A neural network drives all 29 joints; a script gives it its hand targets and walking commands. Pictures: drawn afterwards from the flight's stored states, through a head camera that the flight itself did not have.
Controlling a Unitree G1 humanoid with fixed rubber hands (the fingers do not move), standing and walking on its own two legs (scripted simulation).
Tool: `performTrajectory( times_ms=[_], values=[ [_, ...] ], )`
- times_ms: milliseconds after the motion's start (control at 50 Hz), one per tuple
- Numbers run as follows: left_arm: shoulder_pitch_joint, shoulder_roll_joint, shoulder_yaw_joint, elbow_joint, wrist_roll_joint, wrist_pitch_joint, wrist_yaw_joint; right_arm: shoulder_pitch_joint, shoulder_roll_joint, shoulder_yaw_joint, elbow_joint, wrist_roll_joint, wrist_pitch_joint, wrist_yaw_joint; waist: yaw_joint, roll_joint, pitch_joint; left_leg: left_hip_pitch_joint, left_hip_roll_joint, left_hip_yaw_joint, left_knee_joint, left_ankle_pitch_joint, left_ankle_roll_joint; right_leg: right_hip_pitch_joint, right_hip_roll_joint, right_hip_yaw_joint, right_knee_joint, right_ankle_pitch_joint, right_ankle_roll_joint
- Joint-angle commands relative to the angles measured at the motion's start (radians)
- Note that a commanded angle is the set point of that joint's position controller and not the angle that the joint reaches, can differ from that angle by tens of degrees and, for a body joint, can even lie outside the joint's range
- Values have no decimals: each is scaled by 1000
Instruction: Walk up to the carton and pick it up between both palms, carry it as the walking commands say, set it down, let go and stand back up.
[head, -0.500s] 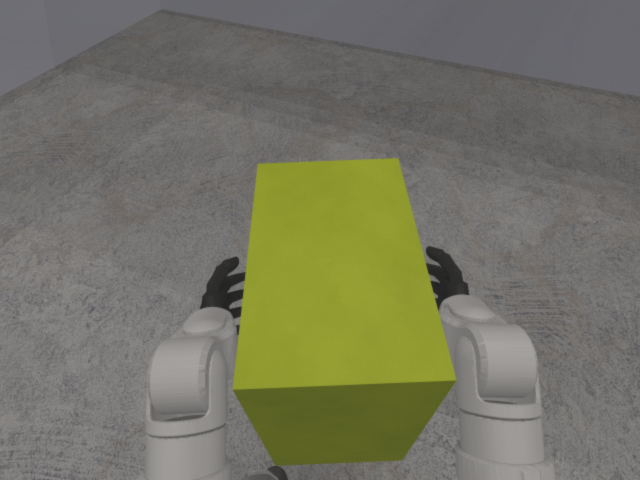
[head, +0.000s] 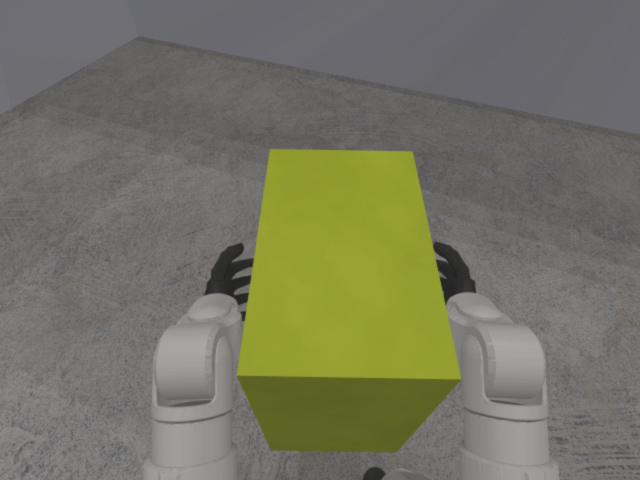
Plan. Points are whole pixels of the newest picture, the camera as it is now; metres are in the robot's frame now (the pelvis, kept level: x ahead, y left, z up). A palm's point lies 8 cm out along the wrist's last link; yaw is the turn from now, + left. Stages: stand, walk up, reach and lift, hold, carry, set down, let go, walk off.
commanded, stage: carry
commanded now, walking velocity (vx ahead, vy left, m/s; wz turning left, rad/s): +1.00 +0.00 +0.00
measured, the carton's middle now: (337, 310) +0.32 +0.00 +0.04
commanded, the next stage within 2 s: none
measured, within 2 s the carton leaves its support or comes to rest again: neither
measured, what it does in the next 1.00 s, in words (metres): walks ahead: left foot, then right foot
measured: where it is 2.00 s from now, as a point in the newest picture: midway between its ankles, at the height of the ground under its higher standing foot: (301, 346)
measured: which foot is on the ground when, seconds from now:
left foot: down 0.00-0.00, up 0.02-0.30, down 0.32-0.68, up 0.70-0.80, down 0.82-1.00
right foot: down 0.00-0.34, up 0.36-0.64, down 0.66-1.00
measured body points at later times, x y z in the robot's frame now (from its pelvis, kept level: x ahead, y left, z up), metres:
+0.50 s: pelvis +0.43 +0.07 +0.04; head +0.50 +0.08 +0.49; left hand +0.75 +0.19 +0.09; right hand +0.74 -0.08 +0.10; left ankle +0.46 +0.16 -0.71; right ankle +0.37 -0.04 -0.64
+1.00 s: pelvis +0.66 +0.08 +0.03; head +0.67 +0.08 +0.48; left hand +0.96 +0.20 +0.11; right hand +0.96 -0.06 +0.11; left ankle +0.58 +0.19 -0.71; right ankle +0.68 -0.02 -0.71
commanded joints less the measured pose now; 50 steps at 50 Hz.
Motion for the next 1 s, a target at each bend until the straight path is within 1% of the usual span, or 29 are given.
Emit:
performTrajectory(
  times_ms=[0, 40, 60, 100, 160, 200, 240, 280, 300, 320, 340, 360, 380, 400, 440, 480, 540, 580, 620, 640, 660, 680, 700, 720, 780, 820, 840, 900, 980],
  values=[
    [-443, -1003, -662, -34, -386, -25, -257, -481, 966, 734, -8, 422, 15, 283, 16, -272, -533, -724, -110, -200, 701, 12, 22, 914, -409, 812, -256, -240, -236],
    [-433, -1049, -652, -5, -401, -33, -264, -538, 1003, 733, -13, 429, 2, 283, 19, -152, -454, -738, -15, -218, 553, 23, 8, 787, -378, 623, -233, 15, -195],
    [-472, -1065, -664, -26, -430, -40, -270, -561, 1024, 731, -27, 431, -11, 278, 13, -114, -436, -730, 23, -228, 423, 46, -11, 741, -358, 564, -246, -15, -156],
    [-504, -1068, -684, -65, -471, -50, -273, -536, 1046, 707, -17, 418, -30, 273, 4, -116, -427, -665, 40, -210, 159, 48, -21, 680, -343, 478, -298, -121, -89],
    [-521, -1036, -712, -131, -501, -55, -271, -475, 1056, 684, -22, 399, -48, 258, -3, -150, -380, -555, -4, -92, -151, 126, -27, 609, -295, 302, -337, -132, -37],
    [-475, -1002, -701, -126, -485, -47, -273, -436, 1039, 685, -19, 386, -43, 247, -5, -194, -322, -481, -67, 21, -282, 279, -35, 576, -230, 143, -284, 141, 6],
    [-425, -976, -673, -102, -453, -37, -270, -413, 1019, 698, -18, 382, -30, 247, -6, -217, -293, -390, -116, 86, -369, 408, -39, 559, -181, 43, -178, 444, 42],
    [-413, -954, -654, -104, -425, -27, -266, -414, 1016, 724, -34, 391, -19, 250, -26, -219, -353, -123, -136, 124, -426, 553, -20, 482, -135, -27, 0, 497, 96],
    [-413, -938, -641, -93, -408, -21, -269, -424, 1015, 730, -34, 393, -13, 252, -45, -192, -401, 54, -80, 86, -410, 596, 1, 380, -113, -35, 159, 397, 114],
    [-417, -925, -628, -71, -397, -13, -276, -408, 995, 716, -10, 386, -10, 255, -55, -3, -450, 185, 135, -184, -430, 815, 50, 235, -44, -51, 444, 118, 142],
    [-424, -948, -627, -32, -407, -1, -281, -403, 987, 704, 19, 393, -13, 263, -43, 327, -526, 435, 326, -510, -414, 1153, 239, -86, 61, 25, 727, -464, 149],
    [-417, -964, -630, -2, -389, -8, -277, -433, 1013, 699, 20, 416, -16, 269, -41, 205, -551, 456, 318, -423, -348, 1326, 242, -174, 2, 155, 835, -512, 118],
    [-426, -998, -641, -15, -400, -16, -279, -427, 1046, 694, 25, 414, -23, 271, -47, 120, -541, 430, 290, -345, -343, 1408, 200, -202, -21, 198, 788, -485, 111],
    [-431, -1024, -643, -41, -410, -28, -278, -430, 1063, 694, 5, 414, -33, 273, -46, 75, -519, 398, 269, -282, -368, 1373, 161, -205, -49, 210, 686, -456, 112],
    [-476, -1033, -643, -71, -423, -48, -270, -511, 1088, 700, -25, 441, -47, 271, -35, 46, -459, 305, 234, -220, -417, 1299, 138, -156, -69, 187, 411, -416, 125],
    [-457, -1025, -659, -102, -427, -63, -256, -495, 1075, 715, -73, 450, -61, 267, -35, 90, -475, 299, 221, -156, -407, 1315, 153, -97, -27, 130, 232, -352, 132],
    [-416, -995, -679, -145, -422, -65, -240, -444, 1040, 729, -120, 447, -55, 271, -39, 137, -485, 231, 152, -29, -389, 1203, 112, 27, 28, 63, 31, -128, 116],
    [-390, -970, -676, -158, -414, -53, -241, -394, 1010, 727, -113, 439, -42, 273, -34, 140, -473, 174, 126, 10, -357, 1021, 74, 122, 14, 55, -73, 20, 95],
    [-368, -967, -675, -150, -410, -41, -253, -392, 986, 729, -108, 434, -29, 274, -11, 48, -449, 17, 69, 63, -262, 819, 21, 344, 7, 11, -217, 239, 72],
    [-362, -960, -671, -131, -409, -34, -262, -398, 977, 726, -96, 430, -21, 273, -8, -10, -445, -79, 36, 64, -205, 687, -4, 462, -43, 39, -216, 443, 52],
    [-356, -946, -658, -104, -405, -25, -273, -415, 973, 725, -76, 429, -12, 273, -2, -97, -481, -205, 4, 44, -106, 392, -24, 604, -192, 197, -127, 813, 16],
    [-397, -956, -668, -93, -405, -27, -275, -466, 985, 745, -63, 451, -2, 269, 8, -274, -522, -360, -58, -34, 19, -67, -48, 729, -340, 362, -51, 1082, -138],
    [-347, -970, -649, -26, -400, -20, -280, -455, 975, 749, -36, 442, 5, 266, 4, -261, -556, -422, -37, -96, 27, -169, -40, 780, -365, 401, -58, 976, -168],
    [-347, -980, -636, 2, -403, -22, -285, -457, 982, 751, -28, 442, 3, 266, 0, -229, -534, -450, -19, -119, -18, -184, -40, 767, -356, 385, -75, 909, -158],
    [-430, -1009, -628, -30, -420, -36, -283, -523, 1033, 739, -30, 458, -4, 271, -7, -161, -520, -314, 5, -92, -301, -34, -38, 601, -302, 322, -141, 463, -63],
    [-447, -1012, -641, -47, -419, -40, -277, -527, 1052, 733, -24, 457, -11, 273, -15, -116, -509, -192, 14, -61, -411, 192, -49, 497, -242, 245, -133, 322, -8],
    [-466, -1013, -652, -60, -426, -40, -276, -536, 1054, 728, -21, 456, -17, 273, -16, -90, -484, -198, 41, -69, -404, 230, -50, 482, -214, 209, -112, 328, 12],
    [-470, -994, -640, -53, -422, -39, -272, -521, 1053, 718, -7, 449, -16, 272, -19, -33, -481, -103, 93, -76, -306, 650, -42, 392, -168, 157, -9, 474, 24],
    [-433, -982, -631, -14, -407, -29, -269, -464, 1030, 696, 29, 431, -11, 272, -26, -20, -501, -73, 81, -62, -256, 861, -38, 364, -143, 141, 68, 526, 21]
  ],
)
